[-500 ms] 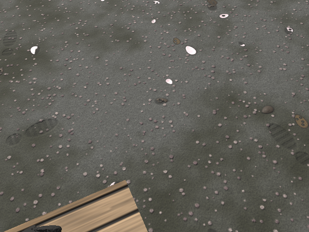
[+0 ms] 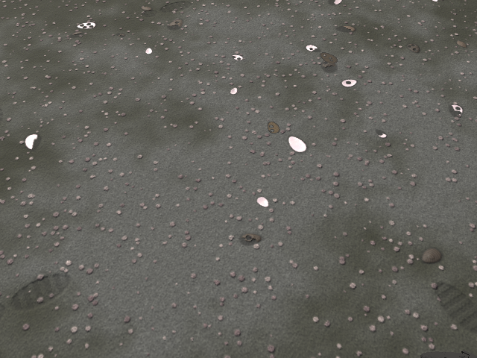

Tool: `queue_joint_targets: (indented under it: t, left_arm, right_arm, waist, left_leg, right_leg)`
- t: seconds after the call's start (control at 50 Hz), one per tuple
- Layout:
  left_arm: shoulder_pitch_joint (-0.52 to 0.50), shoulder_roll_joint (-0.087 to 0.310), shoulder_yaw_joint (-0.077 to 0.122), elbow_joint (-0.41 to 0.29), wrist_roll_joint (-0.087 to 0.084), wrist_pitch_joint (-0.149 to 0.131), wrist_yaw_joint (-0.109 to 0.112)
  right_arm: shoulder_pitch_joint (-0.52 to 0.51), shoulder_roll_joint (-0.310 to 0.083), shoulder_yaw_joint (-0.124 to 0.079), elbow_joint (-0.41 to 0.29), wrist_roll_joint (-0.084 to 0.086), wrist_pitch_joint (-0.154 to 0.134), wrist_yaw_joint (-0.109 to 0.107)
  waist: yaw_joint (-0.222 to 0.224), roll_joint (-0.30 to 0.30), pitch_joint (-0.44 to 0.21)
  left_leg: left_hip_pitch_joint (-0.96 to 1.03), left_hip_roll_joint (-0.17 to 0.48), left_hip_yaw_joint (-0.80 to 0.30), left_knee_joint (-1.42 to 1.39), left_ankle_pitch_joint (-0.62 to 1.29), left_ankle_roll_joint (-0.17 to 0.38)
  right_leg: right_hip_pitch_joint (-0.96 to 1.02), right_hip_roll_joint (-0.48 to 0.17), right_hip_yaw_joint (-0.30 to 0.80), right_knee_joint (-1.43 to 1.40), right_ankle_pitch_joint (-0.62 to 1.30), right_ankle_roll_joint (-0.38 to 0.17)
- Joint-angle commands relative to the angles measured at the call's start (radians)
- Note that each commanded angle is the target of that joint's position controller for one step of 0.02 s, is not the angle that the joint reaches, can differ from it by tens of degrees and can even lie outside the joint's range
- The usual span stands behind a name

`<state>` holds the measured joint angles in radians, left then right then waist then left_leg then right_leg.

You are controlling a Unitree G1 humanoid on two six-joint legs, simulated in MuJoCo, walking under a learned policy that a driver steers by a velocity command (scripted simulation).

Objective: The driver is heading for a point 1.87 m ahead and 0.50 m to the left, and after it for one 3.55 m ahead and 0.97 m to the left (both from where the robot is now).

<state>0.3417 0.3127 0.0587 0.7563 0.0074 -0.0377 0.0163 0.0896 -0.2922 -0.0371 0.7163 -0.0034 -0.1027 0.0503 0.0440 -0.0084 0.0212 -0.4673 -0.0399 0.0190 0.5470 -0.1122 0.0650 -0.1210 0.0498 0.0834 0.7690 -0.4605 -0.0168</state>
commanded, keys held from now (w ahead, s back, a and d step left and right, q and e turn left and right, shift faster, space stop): q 0.66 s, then no key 0.34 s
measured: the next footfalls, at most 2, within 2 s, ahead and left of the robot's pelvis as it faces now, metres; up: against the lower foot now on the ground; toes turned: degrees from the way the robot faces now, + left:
right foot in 0.48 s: +0.27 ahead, -0.09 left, +0.00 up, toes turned +24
left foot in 0.90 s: +0.12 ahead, +0.13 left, +0.00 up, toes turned +27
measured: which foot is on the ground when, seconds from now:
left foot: down 0.00-0.48, up 0.50-0.88, down 0.90-1.00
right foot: up 0.00-0.46, down 0.48-0.90, up 0.92-1.00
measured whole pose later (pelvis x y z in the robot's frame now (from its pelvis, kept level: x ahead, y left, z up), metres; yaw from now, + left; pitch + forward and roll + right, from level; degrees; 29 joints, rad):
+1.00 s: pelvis +0.14 +0.02 +0.02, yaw +28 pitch +0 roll -1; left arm 0.19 0.31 0.06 0.78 0.01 0.02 0.02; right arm 0.18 -0.25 -0.03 0.68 -0.03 0.03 0.00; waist 0.02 -0.04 0.04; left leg -0.23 -0.02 -0.02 0.49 -0.27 0.03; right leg -0.36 -0.05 0.01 0.76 -0.47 0.06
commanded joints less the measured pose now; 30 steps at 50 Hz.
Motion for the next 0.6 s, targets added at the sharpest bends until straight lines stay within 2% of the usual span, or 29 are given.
queue_joint_targets:
  t: [0.02, 0.04, 0.06, 0.08, 0.14, 0.2, 0.26, 0.34, 0.4, 0.44, 0.46, 0.48, 0.5, 0.52, 0.54, 0.56, 0.58, 0.6]
  left_arm:
    - [0.052, 0.129, 0.014, -0.097, -0.008, -0.04, -0.007]
    - [-0.027, 0.131, 0.013, -0.114, -0.013, -0.043, -0.009]
    - [-0.088, 0.131, 0.017, -0.13, -0.001, -0.041, -0.004]
    - [-0.098, 0.13, 0.022, -0.14, 0.01, -0.033, 0.002]
    - [-0.048, 0.08, 0.012, -0.13, 0.009, -0.006, 0.018]
    - [-0.082, 0.073, 0.011, -0.133, 0.012, 0.009, 0.032]
    - [-0.153, 0.066, 0.012, -0.144, 0.005, 0.018, 0.031]
    - [-0.256, 0.064, 0.013, -0.168, -0.003, 0.008, 0.018]
    - [-0.272, 0.076, 0.019, -0.169, -0.008, -0.012, 0.008]
    - [-0.231, 0.085, 0.026, -0.154, -0.012, -0.026, 0.001]
    - [-0.196, 0.09, 0.031, -0.138, -0.012, -0.032, -0.001]
    - [-0.177, 0.131, 0.042, -0.137, -0.001, -0.032, 0.004]
    - [-0.22, 0.201, 0.053, -0.158, 0.018, -0.019, 0.012]
    - [-0.149, 0.165, 0.051, -0.139, 0.035, -0.009, 0.008]
    - [-0.161, 0.127, 0.04, -0.144, 0.019, -0.006, 0.006]
    - [-0.191, 0.094, 0.032, -0.15, 0.013, -0.002, 0.006]
    - [-0.22, 0.082, 0.027, -0.154, 0.006, 0.004, 0.008]
    - [-0.238, 0.083, 0.025, -0.153, 0.002, 0.009, 0.01]
  right_arm:
    - [0.221, -0.171, -0.053, -0.021, 0.023, 0.007, -0.005]
    - [0.165, -0.15, -0.047, -0.041, 0.02, 0.017, -0.01]
    - [0.127, -0.139, -0.043, -0.05, 0.018, 0.026, -0.014]
    - [0.114, -0.135, -0.041, -0.055, 0.012, 0.029, -0.019]
    - [0.102, -0.162, -0.051, -0.053, 0.002, 0.041, -0.031]
    - [0.116, -0.189, -0.063, -0.045, 0.015, 0.062, -0.052]
    - [0.124, -0.188, -0.065, -0.042, 0.027, 0.091, -0.072]
    - [0.138, -0.188, -0.068, -0.048, 0.023, 0.12, -0.089]
    - [0.138, -0.184, -0.069, -0.06, 0.021, 0.132, -0.091]
    - [0.105, -0.177, -0.068, -0.077, 0.029, 0.137, -0.092]
    - [0.083, -0.167, -0.064, -0.088, 0.034, 0.139, -0.093]
    - [0.11, -0.129, -0.053, -0.097, 0.026, 0.137, -0.091]
    - [0.208, -0.085, -0.042, -0.097, 0.013, 0.132, -0.087]
    - [0.211, -0.15, -0.058, -0.099, 0.015, 0.128, -0.086]
    - [0.233, -0.211, -0.079, -0.081, 0.012, 0.13, -0.083]
    - [0.216, -0.22, -0.089, -0.064, 0.021, 0.141, -0.085]
    - [0.209, -0.205, -0.09, -0.057, 0.026, 0.157, -0.089]
    - [0.196, -0.185, -0.086, -0.063, 0.028, 0.168, -0.089]
  waist:
    - [-0.097, 0.163, -0.283]
    - [-0.094, 0.076, -0.196]
    - [-0.081, 0.012, -0.114]
    - [-0.057, 0.013, -0.099]
    - [-0.016, 0.088, -0.118]
    - [-0.02, 0.088, -0.152]
    - [-0.041, 0.098, -0.156]
    - [-0.074, 0.128, -0.116]
    - [-0.076, 0.151, -0.108]
    - [-0.044, 0.164, -0.105]
    - [-0.02, 0.16, -0.103]
    - [-0.035, 0.098, -0.145]
    - [-0.11, -0.158, -0.153]
    - [-0.067, -0.247, -0.172]
    - [-0.07, -0.159, -0.156]
    - [-0.07, -0.105, -0.131]
    - [-0.075, -0.086, -0.11]
    - [-0.073, -0.098, -0.093]
  left_leg:
    - [0.716, 0.372, -0.615, -0.161, 0.395, 0.276]
    - [0.596, 0.331, -0.494, -0.162, 0.44, 0.242]
    - [0.472, 0.291, -0.41, -0.176, 0.529, 0.222]
    - [0.395, 0.262, -0.369, -0.192, 0.575, 0.207]
    - [0.298, 0.211, -0.312, -0.215, 0.66, 0.208]
    - [0.281, 0.195, -0.306, -0.202, 0.625, 0.195]
    - [0.272, 0.167, -0.332, -0.191, 0.443, 0.149]
    - [0.301, 0.163, -0.424, -0.174, 0.243, 0.135]
    - [0.339, 0.168, -0.495, -0.124, 0.297, 0.135]
    - [0.345, 0.143, -0.528, -0.082, 0.31, 0.108]
    - [0.313, 0.11, -0.52, -0.053, 0.26, 0.08]
    - [0.232, 0.066, -0.481, 0.031, 0.073, 0.038]
    - [0.051, -0.074, -0.314, 0.216, -0.38, -0.029]
    - [-0.073, -0.107, -0.219, 0.433, -0.615, -0.084]
    - [-0.097, -0.052, -0.211, 0.583, -0.563, -0.121]
    - [-0.108, -0.031, -0.195, 0.644, -0.494, -0.144]
    - [-0.118, -0.017, -0.182, 0.671, -0.44, -0.16]
    - [-0.118, -0.007, -0.163, 0.691, -0.395, -0.173]
  right_leg:
    - [-0.54, -0.009, 0.063, 0.582, -0.101, 0.05]
    - [-0.549, -0.047, 0.038, 0.557, -0.047, 0.052]
    - [-0.549, -0.071, 0.013, 0.498, -0.013, 0.057]
    - [-0.505, -0.094, 0.014, 0.435, 0.023, 0.059]
    - [-0.43, -0.079, -0.004, 0.314, 0.069, 0.091]
    - [-0.425, -0.056, -0.003, 0.201, 0.156, 0.116]
    - [-0.413, -0.039, 0.015, 0.097, 0.251, 0.124]
    - [-0.419, -0.017, 0.046, -0.037, 0.25, 0.119]
    - [-0.369, 0.002, 0.054, -0.137, 0.198, 0.103]
    - [-0.274, 0.003, 0.046, -0.291, 0.253, 0.079]
    - [-0.176, -0.015, 0.033, -0.416, 0.387, 0.06]
    - [-0.023, -0.141, 0.109, -0.425, 0.532, 0.011]
    - [0.112, -0.347, 0.319, -0.385, 0.9, -0.119]
    - [0.127, -0.475, 0.474, -0.391, 1.007, -0.26]
    - [0.101, -0.464, 0.413, -0.381, 0.965, -0.267]
    - [0.073, -0.39, 0.299, -0.369, 0.892, -0.222]
    - [0.05, -0.337, 0.223, -0.372, 0.806, -0.188]
    - [0.017, -0.317, 0.178, -0.384, 0.781, -0.183]
Over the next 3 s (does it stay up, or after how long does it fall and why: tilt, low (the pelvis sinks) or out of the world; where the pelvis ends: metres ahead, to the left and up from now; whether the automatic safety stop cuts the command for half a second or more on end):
stays up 0.16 0.01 0.01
